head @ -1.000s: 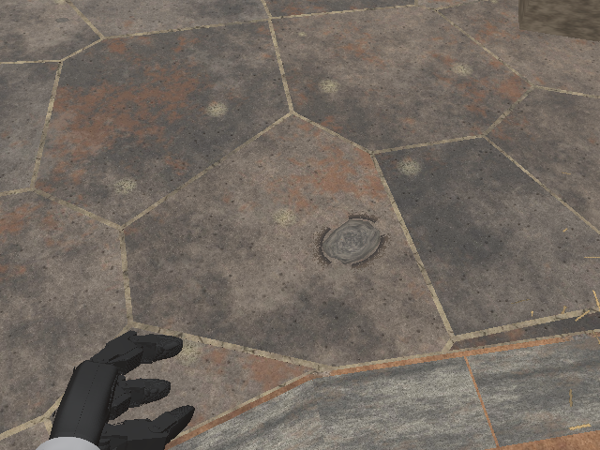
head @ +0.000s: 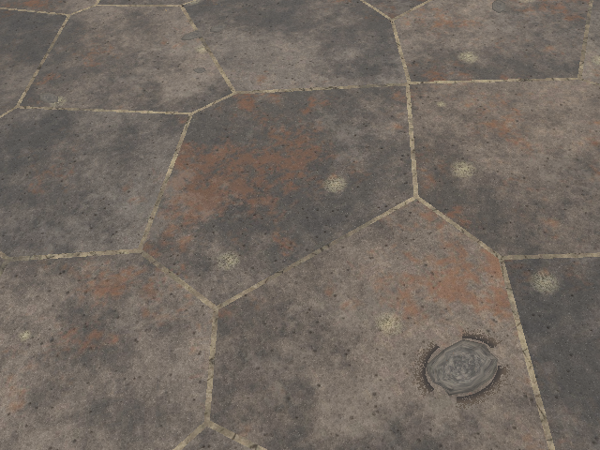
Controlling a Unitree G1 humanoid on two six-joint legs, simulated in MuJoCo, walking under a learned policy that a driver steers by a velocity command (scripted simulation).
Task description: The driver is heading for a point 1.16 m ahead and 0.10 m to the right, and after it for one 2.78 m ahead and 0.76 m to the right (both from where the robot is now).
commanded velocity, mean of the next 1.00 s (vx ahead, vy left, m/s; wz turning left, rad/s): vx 0.52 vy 0.00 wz -0.41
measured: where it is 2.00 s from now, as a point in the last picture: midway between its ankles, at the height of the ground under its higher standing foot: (429, 218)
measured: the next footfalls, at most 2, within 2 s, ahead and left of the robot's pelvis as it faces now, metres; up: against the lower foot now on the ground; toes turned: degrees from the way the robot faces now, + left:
left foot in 0.28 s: +0.10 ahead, +0.11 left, +0.00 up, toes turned -24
right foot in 0.78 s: +0.18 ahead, -0.27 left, +0.00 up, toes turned -30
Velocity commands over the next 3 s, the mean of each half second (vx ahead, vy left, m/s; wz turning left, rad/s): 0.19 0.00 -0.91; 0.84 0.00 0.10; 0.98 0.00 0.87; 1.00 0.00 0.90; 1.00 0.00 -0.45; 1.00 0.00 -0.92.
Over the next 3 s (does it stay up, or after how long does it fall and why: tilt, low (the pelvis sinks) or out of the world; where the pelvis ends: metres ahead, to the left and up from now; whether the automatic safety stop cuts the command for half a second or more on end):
stays up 1.96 0.11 -0.03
